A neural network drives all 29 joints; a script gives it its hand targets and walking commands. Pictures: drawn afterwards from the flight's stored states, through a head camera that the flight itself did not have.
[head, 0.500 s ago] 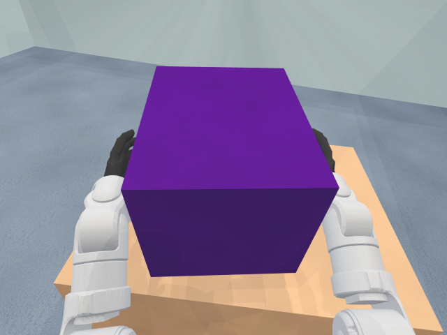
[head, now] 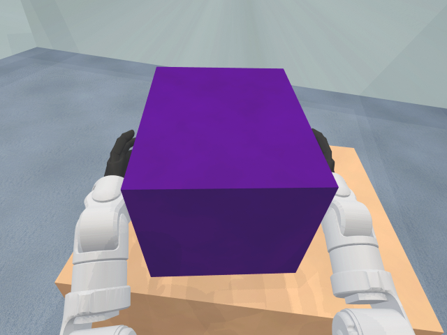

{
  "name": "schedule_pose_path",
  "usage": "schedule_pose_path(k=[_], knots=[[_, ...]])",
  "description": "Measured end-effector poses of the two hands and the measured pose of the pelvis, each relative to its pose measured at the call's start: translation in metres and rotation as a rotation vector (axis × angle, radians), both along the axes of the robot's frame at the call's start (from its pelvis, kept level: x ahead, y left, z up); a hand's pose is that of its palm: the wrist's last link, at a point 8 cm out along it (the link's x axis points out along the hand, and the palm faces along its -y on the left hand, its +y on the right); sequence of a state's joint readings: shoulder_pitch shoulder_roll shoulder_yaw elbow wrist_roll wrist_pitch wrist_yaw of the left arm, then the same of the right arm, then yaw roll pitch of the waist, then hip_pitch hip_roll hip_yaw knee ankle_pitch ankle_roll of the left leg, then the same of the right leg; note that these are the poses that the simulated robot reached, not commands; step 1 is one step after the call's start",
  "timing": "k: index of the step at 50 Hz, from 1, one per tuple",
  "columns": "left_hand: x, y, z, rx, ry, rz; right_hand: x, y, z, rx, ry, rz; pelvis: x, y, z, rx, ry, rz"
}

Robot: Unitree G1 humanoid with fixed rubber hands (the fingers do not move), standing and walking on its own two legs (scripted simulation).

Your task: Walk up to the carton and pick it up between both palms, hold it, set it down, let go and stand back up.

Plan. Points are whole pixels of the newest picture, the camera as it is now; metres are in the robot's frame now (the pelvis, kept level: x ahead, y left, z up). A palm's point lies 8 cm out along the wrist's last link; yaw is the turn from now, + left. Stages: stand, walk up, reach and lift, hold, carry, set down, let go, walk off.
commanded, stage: hold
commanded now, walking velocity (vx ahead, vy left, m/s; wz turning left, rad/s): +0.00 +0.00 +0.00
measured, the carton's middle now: (222, 164) +0.38 -0.01 +0.17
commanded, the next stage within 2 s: none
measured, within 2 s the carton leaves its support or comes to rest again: neither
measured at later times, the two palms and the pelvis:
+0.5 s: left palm (118, 178) +0.34 +0.16 +0.17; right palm (319, 174) +0.35 -0.18 +0.18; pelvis +0.00 +0.00 +0.00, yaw +0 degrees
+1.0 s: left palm (118, 179) +0.34 +0.17 +0.17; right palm (318, 174) +0.35 -0.17 +0.18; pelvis +0.00 +0.00 +0.00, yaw +1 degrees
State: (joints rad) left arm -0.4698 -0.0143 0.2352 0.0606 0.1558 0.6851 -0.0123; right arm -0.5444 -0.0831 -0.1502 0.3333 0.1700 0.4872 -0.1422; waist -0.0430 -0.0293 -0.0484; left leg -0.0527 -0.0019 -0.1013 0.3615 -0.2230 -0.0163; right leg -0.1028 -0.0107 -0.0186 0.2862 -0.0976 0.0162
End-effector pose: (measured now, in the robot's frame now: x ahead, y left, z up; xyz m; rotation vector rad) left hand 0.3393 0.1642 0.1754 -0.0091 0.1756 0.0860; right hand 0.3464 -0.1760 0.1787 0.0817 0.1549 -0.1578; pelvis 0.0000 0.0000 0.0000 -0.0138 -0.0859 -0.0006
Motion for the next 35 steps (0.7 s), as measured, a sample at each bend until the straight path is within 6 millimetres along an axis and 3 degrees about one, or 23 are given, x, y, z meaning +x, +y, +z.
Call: schedule_pose_path(k=[35], knots=[[-0.0017,0.0012,-0.0014,0.000,0.001,0.005,-0.0001,0.0012,-0.0005,0.002,-0.002,0.005,-0.0003,-0.0008,0.0000,0.000,0.000,0.007]])
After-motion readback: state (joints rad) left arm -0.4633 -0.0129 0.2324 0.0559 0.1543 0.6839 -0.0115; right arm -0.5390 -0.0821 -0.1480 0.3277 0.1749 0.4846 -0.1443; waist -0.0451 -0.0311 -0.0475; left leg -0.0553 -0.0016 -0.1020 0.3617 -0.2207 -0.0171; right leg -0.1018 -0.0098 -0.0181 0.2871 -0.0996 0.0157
